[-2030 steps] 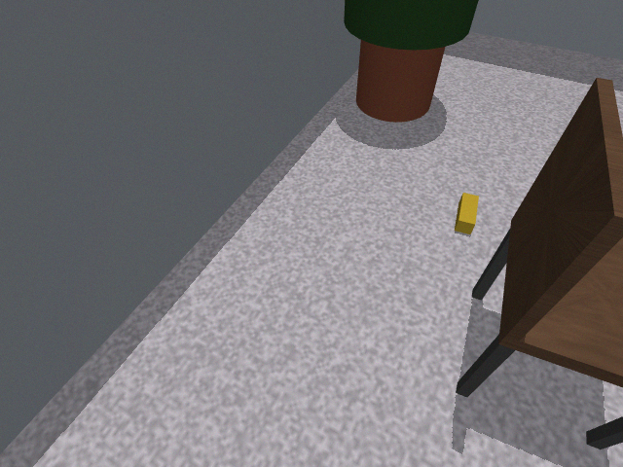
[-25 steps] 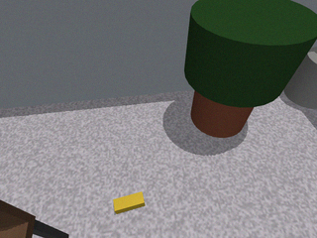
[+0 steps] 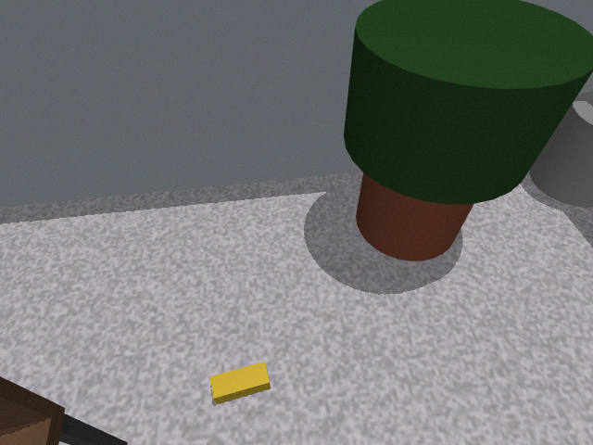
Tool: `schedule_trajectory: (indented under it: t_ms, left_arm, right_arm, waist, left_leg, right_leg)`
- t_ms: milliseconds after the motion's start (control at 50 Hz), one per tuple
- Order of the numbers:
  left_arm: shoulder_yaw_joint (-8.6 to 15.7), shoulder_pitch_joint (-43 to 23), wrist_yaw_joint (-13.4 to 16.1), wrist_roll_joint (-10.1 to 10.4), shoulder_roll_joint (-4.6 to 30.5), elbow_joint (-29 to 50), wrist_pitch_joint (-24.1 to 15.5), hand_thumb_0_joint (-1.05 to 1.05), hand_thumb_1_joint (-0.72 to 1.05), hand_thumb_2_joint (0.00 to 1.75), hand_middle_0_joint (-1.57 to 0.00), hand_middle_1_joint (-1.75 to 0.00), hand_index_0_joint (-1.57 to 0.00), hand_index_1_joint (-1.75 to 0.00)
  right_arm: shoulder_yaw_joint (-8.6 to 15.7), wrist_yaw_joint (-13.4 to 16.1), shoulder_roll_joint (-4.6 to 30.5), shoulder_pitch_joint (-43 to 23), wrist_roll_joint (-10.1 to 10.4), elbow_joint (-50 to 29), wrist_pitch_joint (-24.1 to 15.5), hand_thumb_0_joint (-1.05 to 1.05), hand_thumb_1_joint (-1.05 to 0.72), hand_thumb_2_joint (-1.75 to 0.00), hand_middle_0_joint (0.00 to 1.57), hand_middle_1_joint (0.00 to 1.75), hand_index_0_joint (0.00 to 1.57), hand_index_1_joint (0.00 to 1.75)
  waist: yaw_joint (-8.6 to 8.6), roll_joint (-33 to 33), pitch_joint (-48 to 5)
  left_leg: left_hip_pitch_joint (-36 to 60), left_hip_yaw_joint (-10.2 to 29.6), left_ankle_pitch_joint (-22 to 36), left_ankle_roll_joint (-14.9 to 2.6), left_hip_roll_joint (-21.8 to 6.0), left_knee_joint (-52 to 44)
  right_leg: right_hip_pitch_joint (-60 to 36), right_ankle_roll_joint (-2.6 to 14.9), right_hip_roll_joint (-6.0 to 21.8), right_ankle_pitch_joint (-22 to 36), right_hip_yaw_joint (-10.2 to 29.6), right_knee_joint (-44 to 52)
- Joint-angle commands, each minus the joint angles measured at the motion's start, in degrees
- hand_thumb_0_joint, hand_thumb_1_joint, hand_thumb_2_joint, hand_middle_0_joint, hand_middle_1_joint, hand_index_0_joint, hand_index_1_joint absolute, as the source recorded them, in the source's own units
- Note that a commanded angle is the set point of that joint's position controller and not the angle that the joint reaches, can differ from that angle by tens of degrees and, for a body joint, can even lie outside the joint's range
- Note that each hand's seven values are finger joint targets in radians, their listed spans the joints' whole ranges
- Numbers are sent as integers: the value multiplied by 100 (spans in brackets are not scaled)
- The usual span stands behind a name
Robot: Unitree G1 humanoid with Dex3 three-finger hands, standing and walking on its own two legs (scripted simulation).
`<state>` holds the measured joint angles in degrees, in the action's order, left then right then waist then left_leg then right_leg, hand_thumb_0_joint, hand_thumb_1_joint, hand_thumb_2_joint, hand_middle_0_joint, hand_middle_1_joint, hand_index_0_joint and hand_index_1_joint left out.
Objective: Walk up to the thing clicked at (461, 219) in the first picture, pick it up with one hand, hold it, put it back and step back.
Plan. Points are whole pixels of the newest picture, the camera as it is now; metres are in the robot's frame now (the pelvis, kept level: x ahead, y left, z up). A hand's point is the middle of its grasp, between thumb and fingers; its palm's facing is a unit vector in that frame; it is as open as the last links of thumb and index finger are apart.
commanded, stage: stand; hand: left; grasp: from above
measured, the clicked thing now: (241, 382) +0.40 +0.21 -0.75
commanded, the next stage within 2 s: rise first in 0.16 s
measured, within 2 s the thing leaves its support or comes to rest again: neither
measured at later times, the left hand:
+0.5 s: hand out of the picture +0.14 +0.25 -0.17, palm faces -0.03 -0.94 -0.33, open 9.0 cm
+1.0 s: hand out of the picture +0.11 +0.26 -0.24, palm faces -0.17 -0.85 -0.49, open 14.2 cm
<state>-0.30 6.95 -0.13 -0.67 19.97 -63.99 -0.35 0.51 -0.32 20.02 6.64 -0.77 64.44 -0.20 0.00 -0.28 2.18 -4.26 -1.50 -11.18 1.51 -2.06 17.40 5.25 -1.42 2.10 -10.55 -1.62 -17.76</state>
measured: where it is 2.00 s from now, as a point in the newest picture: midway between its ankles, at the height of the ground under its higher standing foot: outside the picture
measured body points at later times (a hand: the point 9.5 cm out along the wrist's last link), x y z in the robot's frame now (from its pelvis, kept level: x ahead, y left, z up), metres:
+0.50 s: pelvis -0.02 +0.00 -0.02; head +0.04 +0.01 +0.43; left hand +0.14 +0.30 -0.15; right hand +0.08 -0.27 -0.15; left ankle -0.02 +0.13 -0.75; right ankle -0.01 -0.13 -0.75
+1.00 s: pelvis -0.02 +0.01 -0.10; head +0.07 +0.03 +0.34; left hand +0.12 +0.31 -0.21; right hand +0.15 -0.23 -0.19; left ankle -0.02 +0.13 -0.75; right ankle -0.01 -0.13 -0.75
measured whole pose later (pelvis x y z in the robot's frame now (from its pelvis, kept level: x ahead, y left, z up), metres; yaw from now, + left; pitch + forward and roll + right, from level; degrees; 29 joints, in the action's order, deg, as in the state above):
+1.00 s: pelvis -0.02 +0.01 -0.10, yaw +0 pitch +17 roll -2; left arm 6.3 12.4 2.6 -17.6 16.2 -30.2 10.3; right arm 2.8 0.7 13.0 10.6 0.0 33.8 -6.6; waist -0.7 -0.5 -6.3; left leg -51.8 0.9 -30.9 0.6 -2.4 65.5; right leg 50.9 -2.2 2.8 -28.9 -1.7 -62.8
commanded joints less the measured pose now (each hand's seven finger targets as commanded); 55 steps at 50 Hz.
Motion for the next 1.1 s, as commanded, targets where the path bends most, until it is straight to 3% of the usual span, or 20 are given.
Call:
schedule_trajectory:
  t_ms: [0,100,220,240,260,280,300,320,360,400,440,500,520,560,600,680,780,880,1000,1080]
  left_arm:
    - [272,-189,82,9,1266,332,-130,0,90,90,-20,-30,-20,-30]
    - [280,-201,73,-2,1261,337,-123,0,90,90,-20,-30,-20,-30]
    - [266,-146,68,2,1248,325,-133,0,90,90,-20,-30,-20,-30]
    - [270,-165,76,13,1259,312,-131,0,82,95,-14,-38,-14,-38]
    - [331,-2175,150,278,340,2323,-662,0,74,95,-22,-46,-20,-46]
    - [351,-2712,168,275,474,1829,-569,0,66,94,-23,-54,-20,-54]
    - [649,-1750,193,165,909,817,-311,0,58,95,-21,-62,-18,-62]
    - [764,-1387,109,101,1008,595,-248,0,50,93,-19,-70,-18,-70]
    - [1077,-1775,22,-142,1563,888,-317,0,34,94,-12,-86,-14,-85]
    - [1064,-863,-149,-512,1228,252,-184,0,18,92,-10,-100,-14,-96]
    - [1336,-466,-174,-757,1406,750,-119,0,2,95,-7,-106,-10,-103]
    - [1045,-368,-41,-846,852,1118,228,0,-22,94,-7,-110,-10,-107]
    - [955,-595,-5,-897,815,1257,362,0,-30,96,-7,-109,-9,-106]
    - [1023,-720,106,-972,942,1585,576,0,-46,97,-8,-108,-9,-107]
    - [949,-510,159,-970,711,1681,713,0,-57,96,-9,-108,-9,-108]
    - [1115,-712,235,-1217,850,2390,606,0,-60,97,-9,-107,-9,-107]
    - [1157,46,329,-1580,778,3341,560,0,-61,99,-9,-109,-8,-109]
    - [1099,449,386,-1702,700,4070,835,0,-61,98,-9,-109,-9,-110]
    - [976,513,418,-1902,624,4297,1049,0,-61,95,-8,-109,-9,-109]
    - [906,-231,553,-2377,657,3687,826,0,-61,96,-9,-108,-9,-108]
  right_arm:
    - [202,73,1214,-221,21,-328,-125,0,-90,-90,20,30,20,30]
    - [204,71,1221,-198,16,-332,-130,0,-90,-90,20,30,20,30]
    - [205,72,1221,-197,22,-343,-140,0,-90,-90,20,30,20,30]
    - [207,72,1220,-189,22,-338,-130,0,-92,-91,20,30,20,30]
    - [-38,185,266,-100,401,-1969,-415,0,-100,-94,20,30,20,30]
    - [-24,237,403,206,416,-1604,-401,0,-102,-93,20,30,20,30]
    - [40,269,584,354,402,-1556,-333,0,-102,-93,20,30,20,30]
    - [135,265,616,391,394,-1724,-289,0,-100,-93,20,30,20,30]
    - [307,323,622,596,306,-1884,-341,0,-98,-92,20,30,20,30]
    - [402,273,540,786,205,-2050,-370,0,-101,-93,20,30,20,30]
    - [504,227,496,809,182,-2355,-380,0,-99,-92,20,30,20,30]
    - [480,195,400,678,218,-2739,-357,0,-96,-91,20,30,20,30]
    - [477,180,417,575,244,-2838,-362,0,-94,-91,20,30,20,30]
    - [477,153,388,422,257,-3119,-391,0,-95,-91,20,30,20,30]
    - [486,121,359,500,234,-3194,-455,0,-94,-91,20,30,20,30]
    - [540,91,296,600,173,-3349,-650,0,-94,-91,20,30,20,30]
    - [543,149,225,651,133,-3570,-822,0,-94,-91,20,30,20,30]
    - [568,166,226,602,127,-3706,-879,0,-95,-91,20,30,20,30]
    - [533,163,201,451,107,-3863,-988,0,-95,-91,20,30,20,30]
    - [491,131,203,291,56,-3818,-1147,0,-96,-91,20,30,20,30]
  waist:
    - [-11,5,-232]
    - [-24,-22,-260]
    - [-3,72,-321]
    - [-13,81,-287]
    - [-652,-82,102]
    - [-479,83,-104]
    - [-389,281,21]
    - [-217,322,2]
    - [-138,119,-902]
    - [-111,236,-1215]
    - [226,-171,-1927]
    - [142,-251,-1587]
    - [75,-199,-1429]
    - [25,-75,-1274]
    - [-39,84,-1296]
    - [-40,-67,-1614]
    - [-23,-440,-2245]
    - [-84,-437,-2326]
    - [-204,-281,-2232]
    - [-327,-222,-2092]
  left_leg:
    - [-84,432,982,-206,-593,-268]
    - [-81,425,814,-217,-589,-276]
    - [26,449,1071,-222,-616,-255]
    - [-31,456,990,-215,-609,-273]
    - [-827,-197,122,-202,220,214]
    - [-789,-165,26,-221,237,277]
    - [-1010,-163,-144,-239,263,388]
    - [-1201,-167,-64,-221,219,584]
    - [-1227,-125,286,-213,243,971]
    - [-1619,-75,561,-202,293,1421]
    - [-1624,-104,889,-152,369,1657]
    - [-1835,-61,704,-99,337,1677]
    - [-1948,-16,611,-82,290,1732]
    - [-2266,19,151,-98,256,1885]
    - [-2532,45,-22,-112,216,2136]
    - [-3002,80,-229,-112,183,2810]
    - [-3170,104,80,-81,139,3408]
    - [-3414,279,238,-74,62,3673]
    - [-4070,353,-137,-112,52,4143]
    - [-5092,300,-711,-146,110,4972]
  right_leg:
    - [-21,230,594,988,458,241]
    - [-5,240,595,865,485,250]
    - [13,239,590,1017,465,189]
    - [6,237,581,949,456,215]
    - [1244,156,-156,411,47,-121]
    - [945,151,-148,214,-23,-153]
    - [1012,193,-191,-65,-84,-195]
    - [1133,203,-223,-92,-111,-378]
    - [1083,193,-171,337,-47,-800]
    - [1228,190,-168,632,-52,-1266]
    - [983,227,-141,862,-13,-1539]
    - [1413,243,-187,549,-71,-1596]
    - [1644,246,-219,394,-118,-1650]
    - [1947,247,-230,-88,-140,-1740]
    - [2248,228,-264,-281,-173,-2003]
    - [2899,221,-245,-477,-143,-2727]
    - [3374,245,-211,-234,-86,-3466]
    - [3665,237,-206,-230,-112,-3772]
    - [4244,236,-194,-501,-119,-4191]
    - [5299,248,-177,-912,-96,-4952]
